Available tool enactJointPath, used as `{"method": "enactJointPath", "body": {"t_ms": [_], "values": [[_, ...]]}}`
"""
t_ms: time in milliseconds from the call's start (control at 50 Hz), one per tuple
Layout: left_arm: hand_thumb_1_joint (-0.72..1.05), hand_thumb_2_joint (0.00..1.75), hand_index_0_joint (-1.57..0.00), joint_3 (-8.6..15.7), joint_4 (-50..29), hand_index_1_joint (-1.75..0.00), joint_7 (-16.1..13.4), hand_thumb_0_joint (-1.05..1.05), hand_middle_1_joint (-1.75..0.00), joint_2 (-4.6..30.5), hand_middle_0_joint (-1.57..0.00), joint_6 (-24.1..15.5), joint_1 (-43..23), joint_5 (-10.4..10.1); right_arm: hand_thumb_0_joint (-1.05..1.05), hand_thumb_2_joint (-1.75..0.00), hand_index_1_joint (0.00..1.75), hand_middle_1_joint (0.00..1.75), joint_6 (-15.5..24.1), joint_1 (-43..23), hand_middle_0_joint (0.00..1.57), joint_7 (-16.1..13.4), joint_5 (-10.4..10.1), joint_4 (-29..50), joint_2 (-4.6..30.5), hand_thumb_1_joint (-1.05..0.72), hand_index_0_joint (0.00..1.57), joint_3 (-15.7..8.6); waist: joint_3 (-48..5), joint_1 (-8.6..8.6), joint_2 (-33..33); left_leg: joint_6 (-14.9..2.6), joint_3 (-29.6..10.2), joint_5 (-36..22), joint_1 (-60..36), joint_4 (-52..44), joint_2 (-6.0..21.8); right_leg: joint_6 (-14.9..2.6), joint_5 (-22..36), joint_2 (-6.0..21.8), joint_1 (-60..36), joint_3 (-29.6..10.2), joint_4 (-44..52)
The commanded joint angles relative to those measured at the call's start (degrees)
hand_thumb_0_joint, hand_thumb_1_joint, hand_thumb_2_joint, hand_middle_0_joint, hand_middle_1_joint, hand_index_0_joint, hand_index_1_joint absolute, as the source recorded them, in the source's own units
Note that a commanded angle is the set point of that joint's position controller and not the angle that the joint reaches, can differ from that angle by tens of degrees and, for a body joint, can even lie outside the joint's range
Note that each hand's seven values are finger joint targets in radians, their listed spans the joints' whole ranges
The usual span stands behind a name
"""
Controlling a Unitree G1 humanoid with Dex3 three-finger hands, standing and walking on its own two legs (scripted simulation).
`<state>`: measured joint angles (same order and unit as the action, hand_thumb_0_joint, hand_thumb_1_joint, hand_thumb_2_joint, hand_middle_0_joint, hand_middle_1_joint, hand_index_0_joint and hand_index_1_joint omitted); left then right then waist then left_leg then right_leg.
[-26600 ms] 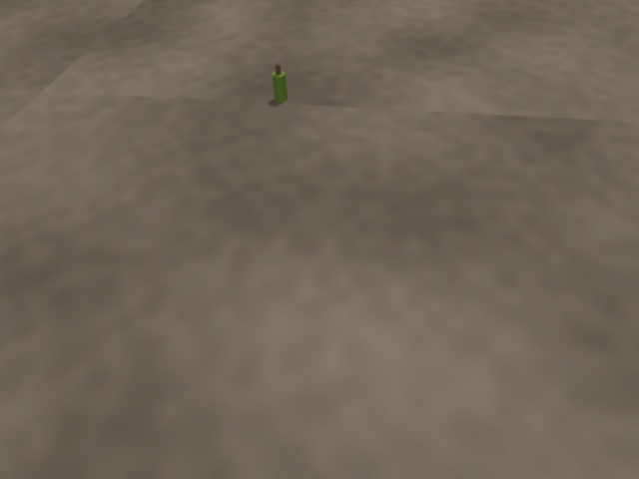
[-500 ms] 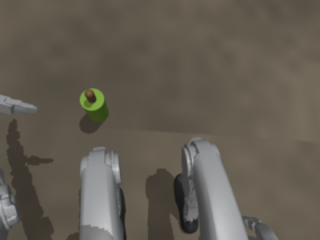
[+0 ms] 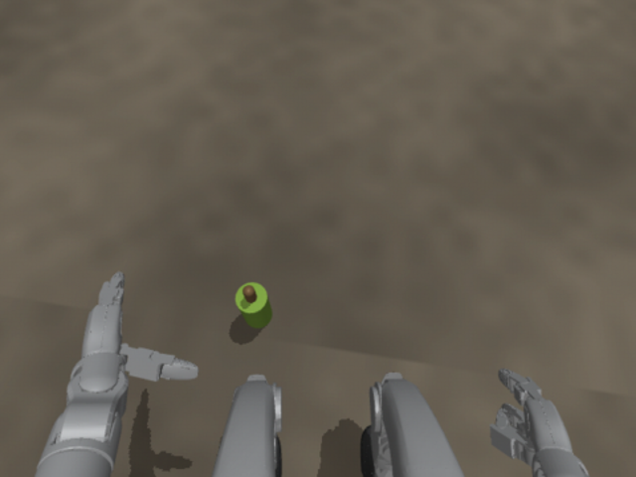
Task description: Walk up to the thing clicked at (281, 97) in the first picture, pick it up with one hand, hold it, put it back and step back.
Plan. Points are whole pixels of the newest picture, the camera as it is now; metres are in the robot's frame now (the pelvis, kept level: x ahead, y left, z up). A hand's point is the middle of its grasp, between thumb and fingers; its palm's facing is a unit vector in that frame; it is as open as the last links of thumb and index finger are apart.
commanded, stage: home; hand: left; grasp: from the side
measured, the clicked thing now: (253, 303) +0.46 +0.17 -0.50
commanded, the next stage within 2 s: none
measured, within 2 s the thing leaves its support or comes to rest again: neither
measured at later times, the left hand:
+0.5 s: hand (133, 412) +0.20 +0.19 +0.06, palm faces +0.13 -0.94 -0.30, open 17.0 cm
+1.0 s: hand (136, 417) +0.19 +0.19 +0.06, palm faces +0.14 -0.95 -0.29, open 17.1 cm
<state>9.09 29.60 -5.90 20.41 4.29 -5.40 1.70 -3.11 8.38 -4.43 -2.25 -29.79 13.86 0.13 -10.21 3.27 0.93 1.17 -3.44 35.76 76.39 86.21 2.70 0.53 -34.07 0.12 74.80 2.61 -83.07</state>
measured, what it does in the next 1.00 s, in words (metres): rises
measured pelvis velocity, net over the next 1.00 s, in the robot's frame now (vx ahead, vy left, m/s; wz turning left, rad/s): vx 0.03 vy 0.00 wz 0.04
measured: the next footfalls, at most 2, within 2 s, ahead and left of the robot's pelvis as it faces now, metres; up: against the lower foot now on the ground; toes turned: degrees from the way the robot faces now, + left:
none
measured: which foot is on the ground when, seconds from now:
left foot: down 0.00-1.00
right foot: down 0.00-1.00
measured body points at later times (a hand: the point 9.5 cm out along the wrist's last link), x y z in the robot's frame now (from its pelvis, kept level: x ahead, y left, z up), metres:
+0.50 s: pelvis +0.03 +0.00 +0.11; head +0.05 +0.00 +0.56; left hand +0.19 +0.24 +0.08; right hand +0.20 -0.24 +0.04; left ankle +0.04 +0.13 -0.57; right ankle +0.04 -0.13 -0.57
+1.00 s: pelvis +0.03 +0.00 +0.11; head +0.05 +0.00 +0.56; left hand +0.18 +0.23 +0.08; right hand +0.20 -0.24 +0.04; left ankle +0.04 +0.13 -0.57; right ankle +0.04 -0.13 -0.57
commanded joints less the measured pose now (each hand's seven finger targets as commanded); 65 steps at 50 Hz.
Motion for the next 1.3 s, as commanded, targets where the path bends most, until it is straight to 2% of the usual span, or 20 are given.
{"method": "enactJointPath", "body": {"t_ms": [0,40,100,120,180,320,380,420,440,540,580,680,720,740,820,840,860,980,1200,1280], "values": [[-0.47,0.11,-0.07,1.01,-12.81,-0.07,-2.13,0.0,-0.07,7.1,-0.07,-0.01,2.17,-0.96,0.0,-0.9,0.3,0.3,2.65,6.22,0.2,-1.55,-0.36,5.8,7.48,-0.89,0.2,-2.86,-22.57,-0.1,3.41,-1.8,1.61,-22.71,-26.1,-17.62,-1.15,-1.5,21.77,-0.63,-24.51,-1.08,17.36],[-0.48,0.1,-0.06,1.43,-15.99,-0.07,-2.84,0.0,-0.07,7.48,-0.07,1.06,3.49,-1.29,0.0,-0.9,0.3,0.3,3.31,6.04,0.2,-2.09,-0.58,6.56,7.26,-0.89,0.2,-2.63,-21.91,-0.86,3.11,-1.8,1.7,-22.91,-28.82,-20.47,-1.41,-1.29,22.19,-0.5,-28.63,-1.16,20.11],[-0.47,0.11,-0.07,-0.87,-18.45,-0.08,-3.53,0.0,-0.08,4.64,-0.07,2.76,8.13,-1.64,0.0,-0.9,0.3,0.3,4.34,5.69,0.2,-2.91,-0.66,6.88,6.3,-0.89,0.2,-2.19,-16.33,-0.44,2.81,-1.7,2.02,-21.69,-31.31,-24.9,-1.54,-1.2,21.28,-0.5,-32.25,-1.39,24.84],[-0.47,0.11,-0.08,-0.35,-20.24,-0.08,-3.87,0.0,-0.08,5.22,-0.08,3.15,9.52,-1.7,0.0,-0.9,0.3,0.3,4.62,5.68,0.2,-3.32,-0.73,7.13,6.12,-0.89,0.2,-2.2,-15.54,-0.93,3.59,-1.74,2.18,-21.94,-32.39,-26.1,-1.66,-1.08,21.67,-0.38,-33.51,-1.53,26.27],[-0.45,0.12,-0.07,-3.39,-24.38,-0.08,-4.13,0.0,-0.08,1.99,-0.07,4.8,15.64,-2.11,0.0,-0.9,0.3,0.3,5.45,5.46,0.2,-4.12,-0.7,8.46,5.66,-0.9,0.2,-1.99,-12.28,-0.84,3.33,-1.65,2.88,-20.66,-35.9,-30.35,-1.96,-1.0,20.49,-0.56,-36.66,-1.22,30.15],[-0.49,0.09,-0.06,-7.31,-36.28,-0.06,-4.44,0.0,-0.06,-1.56,-0.06,7.65,26.13,-2.7,0.0,-0.9,0.3,0.3,7.68,4.56,0.2,-5.75,-0.35,11.23,4.93,-0.9,0.2,-1.55,-6.46,-1.06,1.8,-1.53,2.19,-18.76,-40.98,-37.03,-1.68,-0.93,17.72,-1.28,-40.27,0.67,35.41],[-0.47,0.1,-0.06,-6.73,-37.83,-0.07,-4.15,0.0,-0.07,-1.66,-0.06,8.5,30.1,-2.53,0.0,-0.9,0.3,0.3,8.65,4.48,0.2,-6.21,-0.21,11.87,4.68,-0.9,0.2,-1.47,-1.98,-0.91,-0.43,-1.85,2.32,-17.33,-40.51,-38.31,-1.85,-0.65,16.16,-1.23,-40.61,0.81,37.64],[-0.49,0.09,-0.05,-7.45,-39.58,-0.06,-3.84,0.0,-0.06,-2.46,-0.06,8.5,30.21,-2.6,0.0,-0.9,0.3,0.3,9.37,4.24,0.2,-6.25,0.14,12.0,4.74,-0.9,0.2,-1.51,-0.72,-0.7,-1.58,-1.93,2.7,-16.98,-41.13,-38.98,-1.8,-0.45,15.71,-1.25,-41.07,1.09,38.34],[-0.5,0.09,-0.05,-7.02,-40.06,-0.06,-3.74,0.0,-0.06,-2.25,-0.05,8.53,30.65,-2.59,0.0,-0.9,0.3,0.3,9.67,4.12,0.2,-6.21,0.18,12.18,4.86,-0.9,0.2,-1.52,0.19,-1.22,-1.15,-1.84,2.72,-16.83,-41.11,-39.46,-1.85,-0.53,15.46,-1.19,-41.18,1.1,38.37],[-0.48,0.1,-0.06,-6.6,-40.05,-0.07,-3.22,0.0,-0.06,-2.49,-0.06,8.15,29.55,-2.23,0.0,-0.9,0.3,0.3,11.07,4.07,0.2,-6.35,0.8,12.14,4.9,-0.9,0.2,-1.48,1.76,-0.41,-1.15,-2.01,3.41,-15.25,-41.35,-39.47,-2.31,-0.21,14.66,-0.81,-41.27,0.37,39.87],[-0.49,0.09,-0.05,-7.01,-40.64,-0.06,-2.97,0.0,-0.06,-2.89,-0.06,7.7,28.64,-2.15,0.0,-0.9,0.3,0.3,11.41,3.96,0.2,-6.25,1.02,11.97,4.76,-0.9,0.2,-1.37,1.51,-0.85,0.3,-1.8,3.24,-14.75,-41.91,-40.16,-2.36,-0.5,13.99,-0.78,-41.61,0.47,39.58],[-0.48,0.1,-0.06,-6.89,-42.33,-0.07,-3.19,0.0,-0.07,-2.9,-0.06,7.93,29.37,-1.88,0.0,-0.9,0.3,0.3,12.5,4.61,0.2,-6.45,1.43,10.8,4.68,-0.9,0.2,-1.39,-3.84,-1.22,3.44,-1.13,2.44,-20.32,-46.25,-40.25,-2.11,-0.94,18.61,-1.08,-44.34,0.93,38.16],[-0.49,0.09,-0.06,-5.75,-41.04,-0.06,-3.4,0.0,-0.06,-2.05,-0.06,8.23,31.78,-2.01,0.0,-0.9,0.3,0.3,12.54,3.8,0.2,-6.47,1.43,11.27,4.96,-0.9,0.2,-1.31,-2.99,-1.82,2.49,-1.28,2.62,-20.89,-45.34,-39.83,-2.4,-0.8,19.17,-1.05,-44.78,0.89,38.82],[-0.49,0.09,-0.06,-7.19,-40.87,-0.06,-3.19,0.0,-0.06,-3.31,-0.06,8.24,30.11,-1.97,0.0,-0.9,0.3,0.3,12.65,4.05,0.2,-6.49,1.46,10.73,4.79,-0.9,0.2,-1.23,-2.88,-1.05,1.42,-1.32,2.66,-21.53,-45.57,-39.58,-2.28,-0.75,19.88,-1.07,-44.6,0.89,38.83],[-0.49,0.09,-0.06,-7.17,-38.38,-0.07,-3.14,0.0,-0.07,-3.81,-0.06,8.11,31.66,-1.91,0.0,-0.9,0.3,0.3,12.66,3.71,0.2,-6.49,1.54,10.32,4.63,-0.9,0.2,-1.16,0.28,-1.58,0.02,-1.48,2.95,-20.09,-44.0,-39.87,-2.38,-0.61,18.72,-0.99,-44.21,0.95,39.71],[-0.48,0.1,-0.06,-6.38,-38.42,-0.07,-3.11,0.0,-0.07,-3.23,-0.06,7.94,31.8,-1.89,0.0,-0.9,0.3,0.3,12.61,3.29,0.2,-6.5,1.54,10.84,4.65,-0.9,0.2,-1.24,-0.61,-1.85,-0.58,-1.58,3.08,-20.04,-44.05,-39.75,-2.45,-0.49,18.79,-0.95,-44.65,0.84,40.11],[-0.49,0.09,-0.06,-6.98,-39.03,-0.06,-2.91,0.0,-0.07,-3.49,-0.06,7.83,30.54,-1.83,0.0,-0.9,0.3,0.3,12.73,3.77,0.2,-6.45,1.64,10.39,4.8,-0.9,0.2,-1.34,-1.35,-1.41,-0.37,-1.54,2.92,-20.22,-44.29,-39.83,-2.44,-0.61,18.93,-0.98,-44.7,0.82,39.79],[-0.5,0.09,-0.06,-5.91,-38.96,-0.06,-3.01,0.0,-0.07,-2.6,-0.05,7.49,30.78,-1.82,0.0,-0.9,0.3,0.3,13.12,3.45,0.2,-6.21,1.55,10.2,4.61,-0.9,0.2,-1.36,-0.31,-2.04,0.13,-1.55,3.07,-19.23,-44.26,-40.37,-2.43,-0.62,17.94,-0.93,-44.77,0.77,40.07],[-0.5,0.09,-0.06,-7.08,-39.11,-0.07,-2.69,0.0,-0.07,-3.75,-0.05,7.37,30.4,-1.77,0.0,-0.9,0.3,0.3,13.63,4.08,0.2,-6.37,1.78,9.22,4.71,-0.9,0.2,-1.53,-1.45,-1.3,0.31,-1.53,3.04,-20.19,-45.45,-40.34,-2.23,-0.71,19.05,-1.03,-44.85,0.74,39.84],[-0.51,0.08,-0.06,-6.14,-39.31,-0.06,-2.72,0.0,-0.07,-2.9,-0.05,7.37,29.87,-1.77,0.0,-0.9,0.3,0.3,13.61,4.03,0.2,-6.48,1.71,9.18,4.69,-0.9,0.2,-1.61,-1.12,-1.69,0.92,-1.39,2.94,-20.32,-45.3,-40.7,-2.17,-0.83,18.84,-1.15,-44.84,0.95,39.79]]}}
